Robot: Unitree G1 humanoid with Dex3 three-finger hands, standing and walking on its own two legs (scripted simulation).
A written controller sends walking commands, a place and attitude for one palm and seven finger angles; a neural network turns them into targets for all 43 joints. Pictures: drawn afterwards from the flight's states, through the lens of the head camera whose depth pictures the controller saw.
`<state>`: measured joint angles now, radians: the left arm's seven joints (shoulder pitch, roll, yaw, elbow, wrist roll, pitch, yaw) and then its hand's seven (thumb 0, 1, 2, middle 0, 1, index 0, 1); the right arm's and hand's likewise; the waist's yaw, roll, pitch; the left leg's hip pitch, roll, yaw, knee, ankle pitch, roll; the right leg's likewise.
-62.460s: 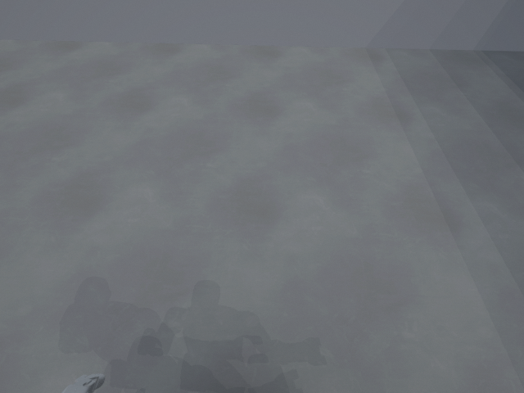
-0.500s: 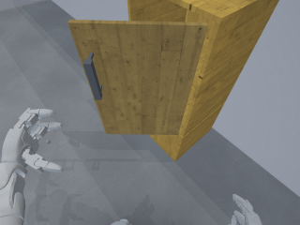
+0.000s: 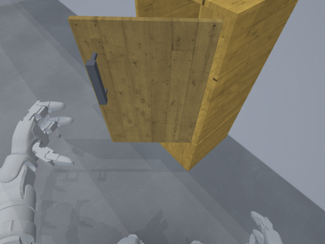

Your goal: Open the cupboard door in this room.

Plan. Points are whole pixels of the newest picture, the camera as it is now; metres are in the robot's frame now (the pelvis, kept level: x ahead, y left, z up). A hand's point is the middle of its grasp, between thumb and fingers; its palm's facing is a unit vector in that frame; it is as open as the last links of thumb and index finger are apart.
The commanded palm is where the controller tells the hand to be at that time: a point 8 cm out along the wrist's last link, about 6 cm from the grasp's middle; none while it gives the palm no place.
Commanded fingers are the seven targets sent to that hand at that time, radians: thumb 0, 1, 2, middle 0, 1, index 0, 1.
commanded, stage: move the hooked fingers beside the handle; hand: left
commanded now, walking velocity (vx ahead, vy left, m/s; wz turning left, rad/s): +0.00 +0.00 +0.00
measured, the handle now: (99, 79) +0.56 +0.22 +0.06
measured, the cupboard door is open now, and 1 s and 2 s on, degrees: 49 49 49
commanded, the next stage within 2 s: none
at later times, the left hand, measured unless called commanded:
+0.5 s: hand (68, 111) +0.42 +0.27 +0.07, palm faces +0.04 -1.00 +0.00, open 14.0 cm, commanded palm +0.39 +0.32 +0.07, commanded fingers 0.00 -0.50 0.30 -0.30 -1.20 -0.30 -1.20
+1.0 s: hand (73, 95) +0.47 +0.27 +0.07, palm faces +0.04 -1.00 +0.00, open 14.0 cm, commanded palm +0.45 +0.32 +0.06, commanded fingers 0.00 -0.50 0.30 -0.30 -1.20 -0.30 -1.20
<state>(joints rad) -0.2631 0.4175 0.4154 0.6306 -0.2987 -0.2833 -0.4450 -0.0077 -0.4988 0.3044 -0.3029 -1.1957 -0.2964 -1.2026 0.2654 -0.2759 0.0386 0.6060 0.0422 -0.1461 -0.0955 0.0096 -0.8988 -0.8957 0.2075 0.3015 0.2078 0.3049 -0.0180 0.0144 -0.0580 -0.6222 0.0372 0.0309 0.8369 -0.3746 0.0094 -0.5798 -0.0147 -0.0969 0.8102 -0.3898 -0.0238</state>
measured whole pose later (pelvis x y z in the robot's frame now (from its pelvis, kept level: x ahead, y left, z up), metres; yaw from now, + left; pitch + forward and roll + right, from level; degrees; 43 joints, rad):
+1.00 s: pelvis +0.00 +0.02 -0.02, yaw -2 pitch +18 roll -3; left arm -0.77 0.63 0.50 1.15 -0.16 -0.37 -0.43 -0.01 -0.50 0.30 -0.30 -1.20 -0.30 -1.20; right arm 0.37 -0.29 0.03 0.62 0.01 0.03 -0.05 0.00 -0.90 -0.90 0.21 0.30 0.21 0.30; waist -0.13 0.00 -0.08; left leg -0.85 0.06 0.04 0.96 -0.42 0.03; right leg -0.79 0.00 -0.08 0.89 -0.40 -0.01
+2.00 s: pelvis +0.01 +0.02 -0.02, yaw -3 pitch +20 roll -4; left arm -0.86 0.68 0.50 1.20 -0.13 -0.35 -0.41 -0.01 -0.50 0.30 -0.30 -1.20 -0.30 -1.20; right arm 0.38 -0.28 0.05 0.59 0.00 0.09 -0.03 0.00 -0.90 -0.90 0.21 0.30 0.21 0.30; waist -0.15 0.01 -0.09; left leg -0.91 0.07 0.03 1.00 -0.45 0.04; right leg -0.84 0.01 -0.08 0.90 -0.41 0.00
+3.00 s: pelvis +0.01 +0.02 -0.02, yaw -1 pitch +20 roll -4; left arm -0.87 0.55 0.39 1.16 -0.16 -0.37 -0.26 -0.01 -0.50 0.30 -0.30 -1.20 -0.17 -1.19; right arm 0.39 -0.26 0.03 0.65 -0.01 0.07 -0.01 0.00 -0.90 -0.90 0.21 0.30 0.21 0.30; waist -0.13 0.02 -0.10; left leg -0.92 0.05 0.01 1.01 -0.45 0.03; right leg -0.84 0.00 -0.11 0.91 -0.42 0.00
